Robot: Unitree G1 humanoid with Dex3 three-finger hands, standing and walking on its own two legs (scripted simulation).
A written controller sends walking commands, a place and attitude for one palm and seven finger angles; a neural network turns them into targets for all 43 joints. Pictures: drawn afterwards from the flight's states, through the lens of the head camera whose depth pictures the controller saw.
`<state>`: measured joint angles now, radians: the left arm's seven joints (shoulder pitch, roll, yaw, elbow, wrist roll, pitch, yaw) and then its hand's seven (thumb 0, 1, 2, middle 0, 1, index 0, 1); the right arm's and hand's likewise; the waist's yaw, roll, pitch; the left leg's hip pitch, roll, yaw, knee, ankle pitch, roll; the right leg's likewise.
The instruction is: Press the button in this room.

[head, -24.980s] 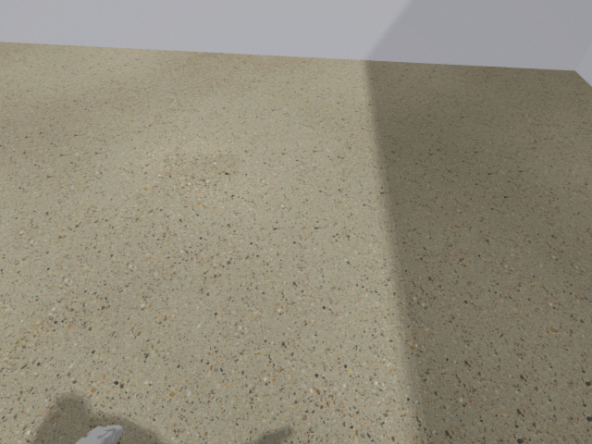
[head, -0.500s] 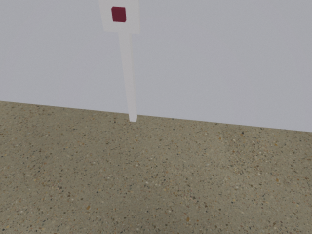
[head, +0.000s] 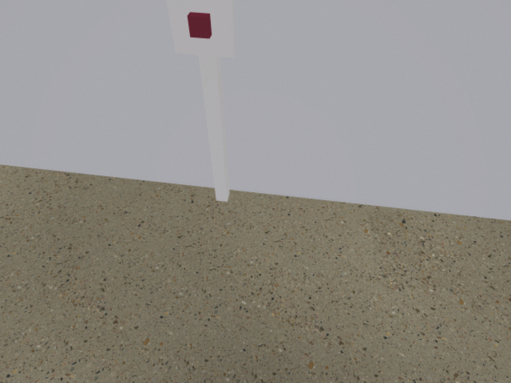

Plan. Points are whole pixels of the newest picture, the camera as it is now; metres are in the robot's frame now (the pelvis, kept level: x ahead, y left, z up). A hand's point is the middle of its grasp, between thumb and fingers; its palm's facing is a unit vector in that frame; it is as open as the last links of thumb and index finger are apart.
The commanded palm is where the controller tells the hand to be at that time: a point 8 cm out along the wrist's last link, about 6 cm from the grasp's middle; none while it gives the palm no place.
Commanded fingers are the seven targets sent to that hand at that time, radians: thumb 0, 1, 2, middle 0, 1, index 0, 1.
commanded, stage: walk to a spot facing it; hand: left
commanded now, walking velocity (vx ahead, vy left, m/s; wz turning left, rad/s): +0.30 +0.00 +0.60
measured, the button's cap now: (200, 25) +1.03 +0.22 +0.11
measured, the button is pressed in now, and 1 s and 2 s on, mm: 0 0 0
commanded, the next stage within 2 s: turn to face it in 0.42 s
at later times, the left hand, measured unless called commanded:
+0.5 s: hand out of the picture +0.14 +0.28 -0.17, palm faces +0.23 -0.95 -0.21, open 7.3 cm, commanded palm none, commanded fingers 0.00 0.90 0.90 -0.20 -0.30 -0.20 -0.30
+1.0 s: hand (145, 316) +0.27 +0.24 -0.17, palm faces +0.16 -0.96 -0.24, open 7.2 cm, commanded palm none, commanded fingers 0.00 0.90 0.90 -0.20 -0.30 -0.20 -0.30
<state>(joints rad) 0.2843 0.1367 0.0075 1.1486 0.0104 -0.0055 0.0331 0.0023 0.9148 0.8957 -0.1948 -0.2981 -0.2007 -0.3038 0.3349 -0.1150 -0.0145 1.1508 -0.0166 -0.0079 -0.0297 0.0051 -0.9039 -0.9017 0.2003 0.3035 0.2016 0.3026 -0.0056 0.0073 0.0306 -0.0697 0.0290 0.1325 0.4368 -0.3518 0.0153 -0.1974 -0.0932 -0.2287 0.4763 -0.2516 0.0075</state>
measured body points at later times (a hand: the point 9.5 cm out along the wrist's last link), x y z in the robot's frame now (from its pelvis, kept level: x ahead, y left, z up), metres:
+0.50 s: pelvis +0.11 +0.07 +0.00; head +0.14 +0.08 +0.45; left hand +0.13 +0.33 -0.15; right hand +0.15 -0.16 -0.15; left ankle +0.04 +0.16 -0.74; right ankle +0.14 -0.05 -0.65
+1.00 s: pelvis +0.25 +0.04 +0.00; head +0.30 +0.03 +0.44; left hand +0.26 +0.29 -0.15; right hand +0.37 -0.19 -0.16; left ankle +0.22 +0.19 -0.69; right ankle +0.33 -0.02 -0.74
